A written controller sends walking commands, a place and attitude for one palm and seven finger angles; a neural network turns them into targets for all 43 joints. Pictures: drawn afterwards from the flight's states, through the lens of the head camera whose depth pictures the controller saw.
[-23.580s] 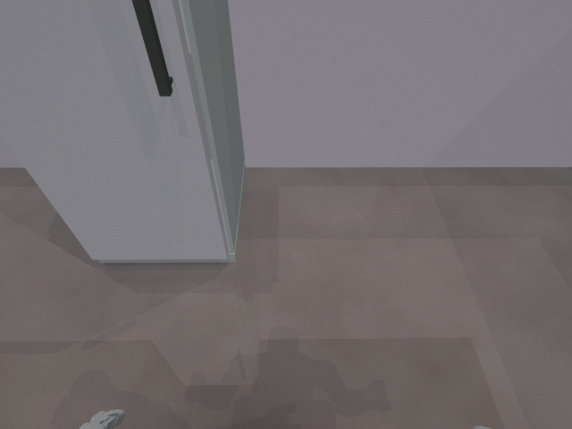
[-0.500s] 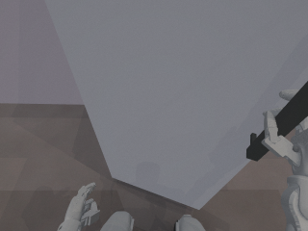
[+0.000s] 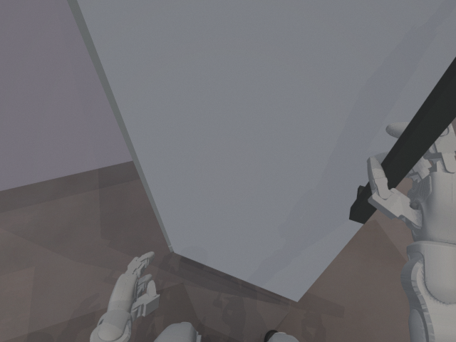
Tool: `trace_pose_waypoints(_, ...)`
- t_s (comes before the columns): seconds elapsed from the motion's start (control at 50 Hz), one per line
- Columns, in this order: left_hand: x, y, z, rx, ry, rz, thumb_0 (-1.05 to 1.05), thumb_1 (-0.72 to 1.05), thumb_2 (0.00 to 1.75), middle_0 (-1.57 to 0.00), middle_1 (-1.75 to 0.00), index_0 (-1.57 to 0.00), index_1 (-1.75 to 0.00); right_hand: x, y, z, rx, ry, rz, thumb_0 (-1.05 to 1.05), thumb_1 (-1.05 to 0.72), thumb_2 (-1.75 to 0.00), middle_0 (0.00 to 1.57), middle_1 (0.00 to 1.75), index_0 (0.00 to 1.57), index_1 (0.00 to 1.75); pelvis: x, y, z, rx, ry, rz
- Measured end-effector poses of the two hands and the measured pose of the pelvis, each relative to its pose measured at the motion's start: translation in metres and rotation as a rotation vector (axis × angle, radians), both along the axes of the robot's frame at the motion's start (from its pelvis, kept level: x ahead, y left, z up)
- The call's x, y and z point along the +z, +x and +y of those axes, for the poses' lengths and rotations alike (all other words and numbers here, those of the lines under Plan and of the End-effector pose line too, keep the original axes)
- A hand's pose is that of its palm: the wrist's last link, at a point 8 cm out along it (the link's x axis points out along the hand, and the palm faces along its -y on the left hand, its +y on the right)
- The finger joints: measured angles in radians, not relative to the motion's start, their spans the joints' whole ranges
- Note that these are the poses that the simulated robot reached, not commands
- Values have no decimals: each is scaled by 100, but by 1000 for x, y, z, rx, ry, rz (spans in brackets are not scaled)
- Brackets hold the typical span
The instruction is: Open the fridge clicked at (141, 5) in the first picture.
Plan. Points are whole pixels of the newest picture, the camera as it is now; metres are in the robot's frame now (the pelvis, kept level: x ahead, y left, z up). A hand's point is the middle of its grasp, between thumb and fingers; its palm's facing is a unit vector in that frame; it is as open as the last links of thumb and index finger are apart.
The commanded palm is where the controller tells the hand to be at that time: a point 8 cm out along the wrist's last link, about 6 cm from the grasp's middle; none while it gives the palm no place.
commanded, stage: walk backward, drawing the door open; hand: right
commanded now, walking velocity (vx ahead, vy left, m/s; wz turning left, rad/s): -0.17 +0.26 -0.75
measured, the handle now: (428, 109) +0.33 -0.19 +0.28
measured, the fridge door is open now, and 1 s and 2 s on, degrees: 40 79 80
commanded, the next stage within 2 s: stop walking and hold the door back in 0.98 s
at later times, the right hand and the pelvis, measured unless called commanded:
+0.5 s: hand (306, 322) +0.13 -0.06 +0.18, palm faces +0.35 +0.91 -0.20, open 7.8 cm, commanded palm +0.08 -0.10 +0.18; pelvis -0.08 +0.15 +0.00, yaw -22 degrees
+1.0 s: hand out of the picture +0.06 +0.07 +0.18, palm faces +0.66 +0.73 -0.16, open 7.7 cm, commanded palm +0.00 +0.06 +0.18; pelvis -0.06 +0.35 +0.00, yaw -44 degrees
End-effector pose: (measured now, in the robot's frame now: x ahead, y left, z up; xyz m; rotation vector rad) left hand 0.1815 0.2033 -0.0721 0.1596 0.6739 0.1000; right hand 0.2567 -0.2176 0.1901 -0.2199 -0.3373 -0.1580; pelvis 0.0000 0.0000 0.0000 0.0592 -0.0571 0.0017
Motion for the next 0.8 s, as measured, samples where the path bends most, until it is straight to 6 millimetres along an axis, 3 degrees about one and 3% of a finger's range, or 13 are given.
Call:
trace_pose_waypoints(0.06,-11,-2,15,-44,-28,-10,1,90,90,-20,-30,-21,-30,-1,-25,15,-65,-9,-12,-7,-61,-73,45,140,18,129,-10,-14,28,-31,-43,17)
trace_pose_waypoints(0.12,-16,-11,34,-74,-2,27,1,90,90,-21,-30,-21,-30,0,-49,30,-104,-3,-5,-7,-60,-74,45,140,18,130,-8,-30,44,-82,-59,13)
trace_pose_waypoints(0.26,-9,-34,72,-133,103,99,1,90,90,-20,-30,-20,-30,0,-101,63,-92,21,-2,-6,-57,-72,45,140,20,130,0,-49,75,-237,-76,35)
trace_pose_waypoints(0.36,-16,-36,84,-197,145,59,1,90,90,-20,-30,-20,-30,-6,-131,83,-83,-18,-60,-9,-59,-69,42,140,14,115,-16,-70,93,-295,-54,50)
trace_pose_waypoints(0.48,-12,-43,86,-338,54,105,1,90,90,-20,-30,-20,-30,-2,-159,110,-152,-22,-13,-8,-59,-70,42,139,14,117,1,-82,143,-373,-24,23)
trace_pose_waypoints(0.56,-17,-32,96,-417,-10,93,1,90,90,-20,-30,-21,-30,-1,-177,134,-249,-19,7,-7,-59,-73,41,138,14,118,0,-81,181,-421,-10,28)
trace_pose_waypoints(0.64,-27,-9,114,-472,-34,66,1,90,90,-21,-30,-21,-30,-2,-194,161,-358,-26,-8,-8,-58,-76,42,138,14,120,-10,-81,221,-461,-37,41)
trace_pose_waypoints(0.8,-5,19,156,-547,93,21,1,90,90,-20,-30,-20,-30,-2,-226,207,-393,18,-8,-7,-57,-75,43,139,16,122,-4,-83,267,-641,-64,57)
